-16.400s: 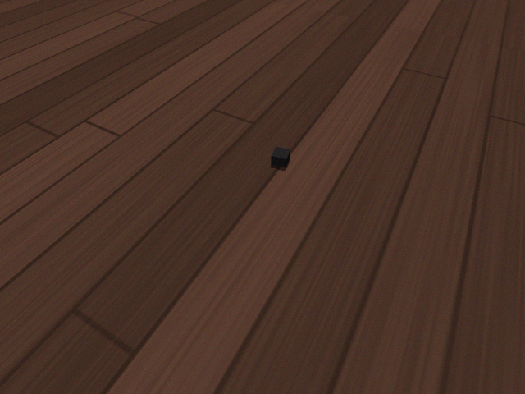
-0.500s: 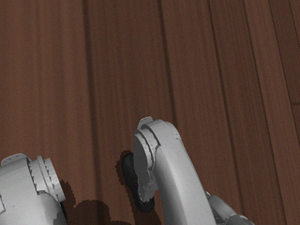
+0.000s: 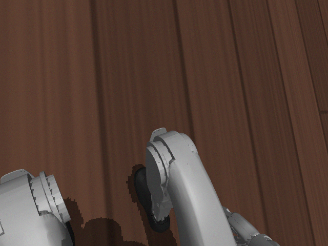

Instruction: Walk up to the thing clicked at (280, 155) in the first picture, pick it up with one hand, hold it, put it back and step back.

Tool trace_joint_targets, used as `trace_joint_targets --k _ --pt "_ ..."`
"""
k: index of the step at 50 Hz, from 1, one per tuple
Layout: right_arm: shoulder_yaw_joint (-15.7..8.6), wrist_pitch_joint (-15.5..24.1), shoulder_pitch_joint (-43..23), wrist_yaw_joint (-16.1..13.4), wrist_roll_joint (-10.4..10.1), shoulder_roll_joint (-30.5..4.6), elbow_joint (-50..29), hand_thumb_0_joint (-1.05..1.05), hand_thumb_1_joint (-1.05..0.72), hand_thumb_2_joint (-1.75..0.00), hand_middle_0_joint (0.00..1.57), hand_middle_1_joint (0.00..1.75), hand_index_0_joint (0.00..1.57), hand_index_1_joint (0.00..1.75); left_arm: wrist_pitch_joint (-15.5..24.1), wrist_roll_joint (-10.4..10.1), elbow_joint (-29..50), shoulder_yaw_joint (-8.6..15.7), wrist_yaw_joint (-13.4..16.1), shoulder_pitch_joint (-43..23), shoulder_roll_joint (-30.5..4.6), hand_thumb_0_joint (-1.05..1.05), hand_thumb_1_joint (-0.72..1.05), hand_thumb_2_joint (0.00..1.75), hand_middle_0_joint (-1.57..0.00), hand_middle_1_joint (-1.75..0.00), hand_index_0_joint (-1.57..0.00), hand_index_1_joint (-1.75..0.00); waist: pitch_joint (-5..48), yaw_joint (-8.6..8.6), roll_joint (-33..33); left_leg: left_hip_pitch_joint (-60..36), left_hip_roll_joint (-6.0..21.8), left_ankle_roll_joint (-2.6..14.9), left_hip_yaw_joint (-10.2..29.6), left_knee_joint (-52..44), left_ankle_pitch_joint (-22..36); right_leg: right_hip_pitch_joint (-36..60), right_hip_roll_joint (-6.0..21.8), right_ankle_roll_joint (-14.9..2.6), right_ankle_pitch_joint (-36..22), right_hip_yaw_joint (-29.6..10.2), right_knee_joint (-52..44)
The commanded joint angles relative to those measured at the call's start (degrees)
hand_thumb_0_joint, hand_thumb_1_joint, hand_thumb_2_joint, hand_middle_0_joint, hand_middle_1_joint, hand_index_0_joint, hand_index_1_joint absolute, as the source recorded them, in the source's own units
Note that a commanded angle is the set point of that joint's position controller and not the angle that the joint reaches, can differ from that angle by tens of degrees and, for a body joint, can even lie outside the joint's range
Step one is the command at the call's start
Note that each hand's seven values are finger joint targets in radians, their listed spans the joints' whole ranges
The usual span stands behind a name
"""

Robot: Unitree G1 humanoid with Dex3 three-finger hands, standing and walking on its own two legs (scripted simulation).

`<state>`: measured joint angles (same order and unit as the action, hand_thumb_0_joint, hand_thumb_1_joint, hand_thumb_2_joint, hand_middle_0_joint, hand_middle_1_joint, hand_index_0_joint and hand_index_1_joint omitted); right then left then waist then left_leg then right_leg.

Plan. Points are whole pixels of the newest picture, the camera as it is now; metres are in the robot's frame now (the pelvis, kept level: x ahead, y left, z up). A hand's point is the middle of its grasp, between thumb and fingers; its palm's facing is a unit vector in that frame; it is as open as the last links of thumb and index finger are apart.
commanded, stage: settle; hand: left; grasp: from above
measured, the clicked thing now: out of the picture +0.44 +0.35 -0.26
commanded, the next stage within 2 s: lift in 0.84 s
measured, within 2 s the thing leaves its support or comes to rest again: leaves its support in 0.26 s
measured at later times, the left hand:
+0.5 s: hand out of the picture +0.44 +0.37 -0.17, palm faces -0.41 -0.07 -0.91, open 11.2 cm
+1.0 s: hand out of the picture +0.43 +0.36 -0.11, palm faces -0.45 -0.05 -0.89, open 11.2 cm
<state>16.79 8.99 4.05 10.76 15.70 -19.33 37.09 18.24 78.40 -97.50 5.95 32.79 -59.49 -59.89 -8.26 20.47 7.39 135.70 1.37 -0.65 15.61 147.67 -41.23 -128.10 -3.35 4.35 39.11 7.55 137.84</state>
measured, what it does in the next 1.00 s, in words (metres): stands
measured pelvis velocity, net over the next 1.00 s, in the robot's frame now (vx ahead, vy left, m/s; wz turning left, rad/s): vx -0.01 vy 0.00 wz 0.08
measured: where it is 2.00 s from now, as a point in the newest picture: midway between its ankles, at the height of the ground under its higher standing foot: (115, 232)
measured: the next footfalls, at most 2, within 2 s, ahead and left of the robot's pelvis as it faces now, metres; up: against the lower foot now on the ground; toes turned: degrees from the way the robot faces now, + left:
none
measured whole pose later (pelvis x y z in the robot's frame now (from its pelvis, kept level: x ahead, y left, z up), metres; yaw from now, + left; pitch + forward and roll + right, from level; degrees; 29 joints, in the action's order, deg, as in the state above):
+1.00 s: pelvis -0.01 +0.00 +0.04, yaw +4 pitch +32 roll -12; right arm 6.5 -2.0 9.4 7.3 7.8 -18.2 35.9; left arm 17.3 73.5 -71.8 4.8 11.9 -54.6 -49.8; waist -0.3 14.0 0.4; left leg 134.1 0.2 0.0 10.8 137.7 -36.6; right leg -126.5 -0.5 3.3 37.5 4.8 131.1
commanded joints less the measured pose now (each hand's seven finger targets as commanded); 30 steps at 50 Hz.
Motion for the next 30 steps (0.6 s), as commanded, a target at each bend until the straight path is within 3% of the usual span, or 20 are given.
trace_joint_targets --k 1,2,5,7,8,10,12,15,17,19,20,22,24,27,30 --pt "-6.07 -0.22 10.13 -0.59 -0.33 -18.91 -0.05 0.0 -0.91 -0.9 0.2 0.3 0.2 0.3 -0.75 -1.78 5.92 0.72 0.78 -13.15 -14.12 0.0 0.52 0.83 -0.9 -0.76 -0.92 -0.75 35.0 2.04 -29.07 -28.27 0.92 0.91 -6.66 -15.61 12.85 17.08 -1.39 -5.29 -14.85 7.7 -10.98" --pt "-5.89 -0.41 9.92 -0.68 -0.34 -18.76 0.17 0.0 -0.91 -0.9 0.2 0.3 0.2 0.3 -0.86 -1.59 6.02 1.9 0.68 -12.86 -15.74 0.0 0.52 0.85 -0.91 -0.77 -0.92 -0.76 35.4 1.54 -28.75 -28.06 1.0 0.88 -6.53 -15.57 12.23 16.89 -1.48 -5.46 -14.02 7.71 -11.09" --pt "-6.46 -0.75 10.2 -0.92 -0.51 -18.49 -0.68 0.0 -0.91 -0.9 0.2 0.3 0.2 0.3 -0.71 -2.34 12.95 1.85 0.12 -16.16 -15.87 0.0 0.53 0.85 -0.92 -0.77 -0.93 -0.76 40.38 0.61 -31.94 -30.45 0.83 0.76 -7.05 -16.22 13.66 18.94 -1.36 -5.51 -15.49 7.31 -11.49" --pt "-6.84 -0.47 10.2 -0.66 -0.5 -18.26 0.0 0.0 -0.91 -0.9 0.2 0.3 0.2 0.3 -1.58 -2.05 8.8 1.94 -0.46 -12.15 -15.29 0.0 0.54 0.85 -0.93 -0.76 -0.94 -0.75 37.78 0.76 -30.41 -29.29 1.02 1.02 -7.39 -15.29 12.18 17.7 -1.45 -5.36 -14.27 6.81 -11.25" --pt "-7.25 -0.51 10.8 -0.64 -0.7 -18.86 -0.28 0.0 -0.91 -0.9 0.2 0.3 0.2 0.3 -1.34 -1.88 11.77 2.46 -0.74 -13.02 -15.87 0.0 0.53 0.85 -0.93 -0.74 -0.94 -0.74 38.57 1.04 -30.24 -29.39 0.94 1.02 -7.59 -14.99 13.33 18.66 -1.45 -5.4 -15.18 6.59 -11.53" --pt "-7.8 -0.94 10.75 -0.82 -1.04 -18.58 -0.66 0.0 -0.91 -0.9 0.2 0.3 0.2 0.3 -1.37 -2.6 17.08 4.56 -1.14 -12.22 -17.28 0.0 0.55 0.87 -0.94 -0.75 -0.95 -0.75 43.78 -1.19 -33.71 -33.37 0.73 0.4 -7.64 -15.84 17.36 20.56 -1.22 -5.87 -17.73 6.81 -11.36" --pt "-8.38 -1.11 10.42 -0.64 -1.22 -18.12 -1.25 0.0 -0.91 -0.9 0.2 0.3 0.2 0.3 -1.28 -3.3 21.76 4.54 -2.0 -12.28 -16.28 0.0 0.56 0.85 -0.95 -0.74 -0.95 -0.74 46.2 -2.18 -35.9 -35.32 0.61 0.18 -7.87 -16.18 19.5 20.2 -1.01 -6.14 -18.93 6.83 -11.39" --pt "-9.58 -1.36 12.03 -0.05 -1.66 -17.82 0.54 0.0 -0.91 -0.9 0.2 0.3 0.2 0.3 -1.52 -3.77 23.88 3.96 -3.63 -12.46 -14.44 0.0 0.57 0.82 -0.95 -0.73 -0.96 -0.72 43.98 -1.58 -36.28 -34.83 0.42 0.01 -8.39 -15.82 19.53 18.09 -0.8 -6.38 -18.86 6.63 -11.41" --pt "-11.05 -1.82 11.33 -0.18 -2.55 -18.2 -1.61 0.0 -0.91 -0.9 0.2 0.3 0.2 0.3 -1.89 -4.51 28.32 6.8 -4.5 -11.01 -16.34 0.0 0.63 0.9 -0.99 -0.76 -1.0 -0.75 49.33 -3.65 -37.54 -36.97 0.36 0.03 -8.57 -16.77 20.55 19.81 -0.52 -6.42 -19.18 6.08 -12.21" --pt "-12.04 -2.64 11.95 0.15 -3.45 -16.91 -0.8 0.0 -0.91 -0.9 0.2 0.3 0.2 0.3 -2.33 -5.3 30.44 4.54 -6.35 -10.7 -12.76 0.0 0.69 0.91 -1.04 -0.76 -1.04 -0.76 49.48 -4.76 -38.51 -37.18 0.22 0.0 -8.98 -17.98 19.83 18.05 -0.2 -6.73 -18.29 5.51 -12.47" --pt "-12.62 -2.86 12.22 0.26 -3.54 -16.71 -0.37 0.0 -0.91 -0.9 0.2 0.3 0.2 0.3 -2.68 -5.33 29.4 3.36 -7.31 -9.92 -10.13 0.0 0.72 0.92 -1.07 -0.77 -1.07 -0.76 47.27 -4.03 -37.2 -35.84 0.18 0.14 -9.25 -17.93 18.77 16.87 -0.19 -6.8 -17.55 5.5 -13.06" --pt "-13.28 -3.45 13.28 0.18 -4.38 -16.5 -0.33 0.0 -0.91 -0.9 0.2 0.3 0.2 0.3 -2.89 -5.67 30.4 2.93 -8.89 -11.52 -9.17 0.0 0.73 0.92 -1.07 -0.77 -1.08 -0.77 46.49 -3.58 -35.64 -34.27 -0.18 0.33 -9.18 -18.61 17.34 16.13 0.02 -6.79 -16.57 5.28 -13.6" --pt "-13.98 -4.32 13.63 0.09 -5.14 -15.65 -0.69 0.0 -0.91 -0.9 0.2 0.3 0.2 0.3 -3.4 -6.02 31.68 2.22 -10.6 -12.22 -8.11 0.0 0.74 0.93 -1.07 -0.78 -1.08 -0.77 48.34 -4.38 -33.94 -34.67 -0.08 0.78 -9.35 -19.65 16.55 16.48 0.13 -6.37 -16.16 4.78 -14.35" --pt "-14.42 -5.62 14.62 -0.2 -6.09 -15.4 -0.27 0.0 -0.91 -0.9 0.2 0.3 0.2 0.3 -4.06 -7.09 29.64 -0.54 -13.36 -11.8 -3.49 0.0 0.73 0.9 -1.06 -0.78 -1.08 -0.77 45.54 -3.46 -28.97 -32.72 -0.43 1.31 -9.37 -20.17 15.95 16.21 0.39 -6.19 -16.07 4.54 -15.92" --pt "-14.76 -6.91 14.74 -0.86 -7.08 -15.02 -1.29 0.0 -0.91 -0.9 0.2 0.3 0.2 0.3 -3.78 -7.61 30.78 -0.56 -16.06 -12.35 -4.38 0.0 0.69 0.94 -1.05 -0.81 -1.06 -0.8 46.54 -4.03 -27.02 -32.65 -0.67 1.54 -9.15 -21.82 14.18 17.67 0.5 -6.25 -14.59 4.07 -16.92"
